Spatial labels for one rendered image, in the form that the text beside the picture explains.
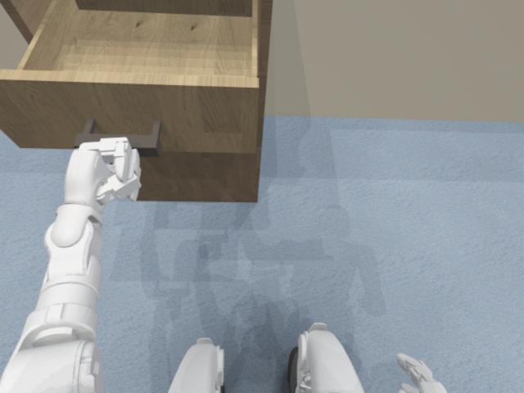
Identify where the drawer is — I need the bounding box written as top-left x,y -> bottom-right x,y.
0,0 -> 259,153

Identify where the left robot upper arm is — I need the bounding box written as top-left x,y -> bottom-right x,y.
2,340 -> 104,393

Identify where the robot right thigh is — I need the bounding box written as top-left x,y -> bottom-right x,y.
298,330 -> 364,393

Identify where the robot right hand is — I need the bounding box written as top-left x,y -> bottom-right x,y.
396,353 -> 447,393

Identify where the robot left thigh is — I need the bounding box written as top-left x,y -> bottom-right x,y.
168,344 -> 224,393

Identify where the robot thigh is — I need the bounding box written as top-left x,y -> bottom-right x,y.
298,330 -> 364,393
168,344 -> 224,393

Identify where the robot left hand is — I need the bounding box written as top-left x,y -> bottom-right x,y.
65,138 -> 142,214

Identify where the robot left forearm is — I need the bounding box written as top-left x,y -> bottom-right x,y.
0,203 -> 104,393

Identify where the cabinet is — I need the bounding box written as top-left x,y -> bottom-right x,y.
0,0 -> 273,203

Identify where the handle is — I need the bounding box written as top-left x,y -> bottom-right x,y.
74,119 -> 162,157

